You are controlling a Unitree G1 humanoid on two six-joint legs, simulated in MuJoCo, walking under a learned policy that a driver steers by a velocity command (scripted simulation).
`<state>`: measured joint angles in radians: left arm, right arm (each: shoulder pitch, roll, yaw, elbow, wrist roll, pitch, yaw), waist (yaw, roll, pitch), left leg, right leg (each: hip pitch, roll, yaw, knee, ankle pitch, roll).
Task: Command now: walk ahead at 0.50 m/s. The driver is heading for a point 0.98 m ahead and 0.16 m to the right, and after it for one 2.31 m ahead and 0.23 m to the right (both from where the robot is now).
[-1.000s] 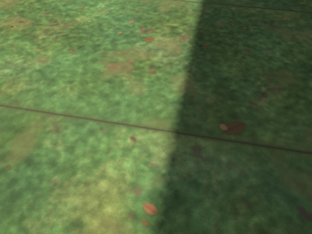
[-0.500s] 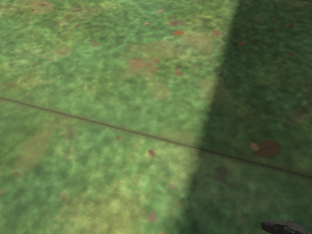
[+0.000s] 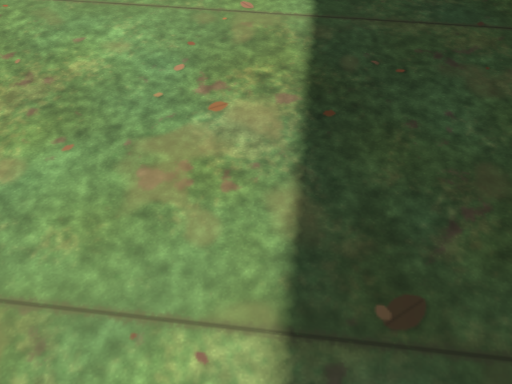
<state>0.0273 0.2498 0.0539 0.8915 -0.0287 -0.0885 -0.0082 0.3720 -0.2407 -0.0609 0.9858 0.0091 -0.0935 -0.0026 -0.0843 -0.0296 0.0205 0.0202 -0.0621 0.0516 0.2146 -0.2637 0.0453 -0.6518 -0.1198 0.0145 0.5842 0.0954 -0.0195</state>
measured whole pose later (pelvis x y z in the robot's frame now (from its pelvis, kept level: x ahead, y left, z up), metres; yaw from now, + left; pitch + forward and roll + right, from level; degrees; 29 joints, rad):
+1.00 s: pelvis +0.58 +0.02 +0.01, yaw +0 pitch +0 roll +1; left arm 0.13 0.28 0.08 0.90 -0.01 -0.07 0.01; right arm 0.32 -0.23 -0.05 1.00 0.00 -0.09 0.01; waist -0.06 -0.04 0.01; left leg -0.06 -0.07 0.05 0.22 -0.16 0.07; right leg -0.67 -0.15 0.04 0.83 -0.04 0.00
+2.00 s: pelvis +1.17 -0.07 +0.01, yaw -20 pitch +2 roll +1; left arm 0.22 0.29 0.07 0.79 -0.01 -0.07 0.01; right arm 0.31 -0.25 -0.05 0.91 0.00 -0.10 0.02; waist -0.05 -0.04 0.01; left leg -0.17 -0.06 0.02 0.30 -0.17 0.06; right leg -0.62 -0.09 0.04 0.97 -0.24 -0.02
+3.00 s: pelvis +1.40 -0.16 -0.01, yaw -20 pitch -1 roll +0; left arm 0.15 0.23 0.04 1.03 0.00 0.01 0.03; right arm 0.22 -0.22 -0.03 1.01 0.00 -0.01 -0.03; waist 0.00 0.00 0.03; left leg -0.17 0.02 0.01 0.52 -0.33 -0.01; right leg -0.26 -0.02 -0.01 0.52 -0.24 0.01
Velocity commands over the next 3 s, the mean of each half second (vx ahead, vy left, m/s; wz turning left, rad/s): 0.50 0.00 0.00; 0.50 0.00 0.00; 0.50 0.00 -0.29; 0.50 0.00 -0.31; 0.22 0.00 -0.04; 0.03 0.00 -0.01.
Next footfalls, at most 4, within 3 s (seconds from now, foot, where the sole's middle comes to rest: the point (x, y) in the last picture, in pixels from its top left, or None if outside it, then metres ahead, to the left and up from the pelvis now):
0.10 right None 0.26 -0.14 -0.78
0.68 left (214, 345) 0.59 0.10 -0.78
1.24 right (286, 238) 0.91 -0.14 -0.78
1.76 left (233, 165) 1.23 0.01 -0.78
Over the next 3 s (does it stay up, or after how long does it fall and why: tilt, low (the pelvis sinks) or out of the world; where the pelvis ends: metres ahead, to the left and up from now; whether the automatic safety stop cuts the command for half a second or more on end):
stays up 1.40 -0.16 -0.01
